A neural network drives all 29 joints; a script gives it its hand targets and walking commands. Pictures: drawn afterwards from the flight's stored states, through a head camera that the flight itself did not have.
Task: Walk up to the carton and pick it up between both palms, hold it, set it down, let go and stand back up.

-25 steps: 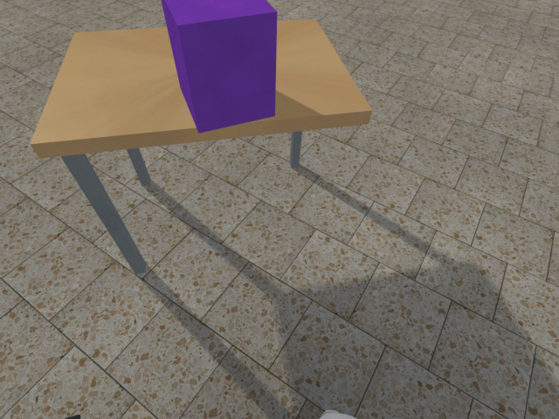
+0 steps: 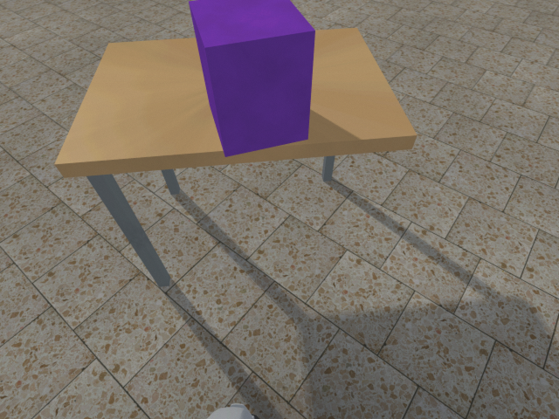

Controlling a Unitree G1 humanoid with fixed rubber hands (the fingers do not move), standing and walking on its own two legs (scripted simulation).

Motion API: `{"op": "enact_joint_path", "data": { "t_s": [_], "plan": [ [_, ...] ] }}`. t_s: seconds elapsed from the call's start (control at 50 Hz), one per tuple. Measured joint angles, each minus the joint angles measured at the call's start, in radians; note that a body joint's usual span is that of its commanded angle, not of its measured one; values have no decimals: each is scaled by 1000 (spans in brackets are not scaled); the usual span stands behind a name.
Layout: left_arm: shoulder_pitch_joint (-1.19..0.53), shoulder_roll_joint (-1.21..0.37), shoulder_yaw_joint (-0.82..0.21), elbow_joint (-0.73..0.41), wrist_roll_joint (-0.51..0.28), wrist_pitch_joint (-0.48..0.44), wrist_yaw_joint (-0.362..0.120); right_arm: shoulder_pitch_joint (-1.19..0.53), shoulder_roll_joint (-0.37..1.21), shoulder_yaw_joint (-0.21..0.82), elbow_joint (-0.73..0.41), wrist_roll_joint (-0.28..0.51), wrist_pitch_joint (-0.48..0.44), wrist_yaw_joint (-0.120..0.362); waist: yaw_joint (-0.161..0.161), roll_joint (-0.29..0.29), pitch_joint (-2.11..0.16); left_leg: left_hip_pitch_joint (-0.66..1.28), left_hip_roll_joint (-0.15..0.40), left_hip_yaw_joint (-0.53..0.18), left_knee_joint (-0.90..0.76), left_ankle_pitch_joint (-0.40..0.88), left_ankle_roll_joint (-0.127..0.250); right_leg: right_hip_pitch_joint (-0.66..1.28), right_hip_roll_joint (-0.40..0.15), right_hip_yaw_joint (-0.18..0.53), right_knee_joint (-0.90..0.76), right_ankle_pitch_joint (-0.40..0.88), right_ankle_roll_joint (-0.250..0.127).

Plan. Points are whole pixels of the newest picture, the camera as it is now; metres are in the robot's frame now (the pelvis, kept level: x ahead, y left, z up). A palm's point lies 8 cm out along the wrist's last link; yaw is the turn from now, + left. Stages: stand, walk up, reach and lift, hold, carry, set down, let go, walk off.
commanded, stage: walk up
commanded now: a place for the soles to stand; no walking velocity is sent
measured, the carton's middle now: (252, 75) +0.78 +0.08 +0.07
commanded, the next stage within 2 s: none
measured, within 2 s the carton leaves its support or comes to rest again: neither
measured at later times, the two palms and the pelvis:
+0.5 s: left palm out of the picture +0.07 +0.32 -0.08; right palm out of the picture +0.08 -0.32 -0.10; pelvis +0.01 -0.01 +0.00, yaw +2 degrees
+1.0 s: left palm out of the picture +0.06 +0.33 -0.09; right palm out of the picture +0.10 -0.32 -0.10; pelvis +0.01 +0.00 +0.00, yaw +4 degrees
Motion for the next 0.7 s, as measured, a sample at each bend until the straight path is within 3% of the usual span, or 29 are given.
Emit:
{"op": "enact_joint_path", "data": {
  "t_s": [0.08,0.12,0.26,0.28,0.32,0.4,0.48,0.6,0.62,0.7],
  "plan": [
    [-9,-2,0,0,0,32,6,-10,8,0,0,0,0,-20,0,-45,41,-2,-14,3,57,-25,15,-90,-4,14,229,-67,-2],
    [-9,-1,0,0,0,40,6,-10,7,0,-1,0,0,-25,1,-56,38,-3,-15,-1,48,-31,18,-127,9,16,252,-110,-6],
    [-9,-1,0,-1,0,55,6,-15,5,1,-7,0,5,-33,2,-59,37,-4,-15,0,41,-28,18,-143,17,17,159,-126,-13],
    [-8,-1,0,-1,0,55,8,-19,5,1,-7,0,9,-33,2,-58,36,-4,-15,0,42,-28,18,-127,20,17,104,-106,-13],
    [-9,-1,0,-1,0,55,11,-31,5,0,-7,0,18,-33,1,-51,37,-3,-14,-2,49,-29,17,-110,24,16,42,48,-27],
    [-9,-3,0,-1,0,54,19,-49,11,0,-7,0,31,-34,2,-34,35,-8,-17,-9,219,-164,17,-74,22,12,41,60,-44],
    [-9,-3,0,-1,0,51,19,-48,4,0,-8,0,33,-34,1,-34,13,-9,-16,-10,351,-207,17,-79,-10,11,40,48,-41],
    [-9,-3,0,-1,0,50,8,-51,1,0,-5,0,28,-34,0,-18,9,44,-11,-10,83,-203,17,-132,-29,-7,56,52,-20],
    [-11,-2,0,-1,0,50,7,-51,4,0,-4,0,21,-37,1,-25,15,49,-16,-8,53,-133,14,-141,-36,-6,79,43,-16],
    [-14,-2,0,-1,0,70,4,-52,20,0,1,0,6,-49,1,-56,18,50,-25,-10,78,-115,0,-163,-28,27,147,-65,-15]
  ]
}}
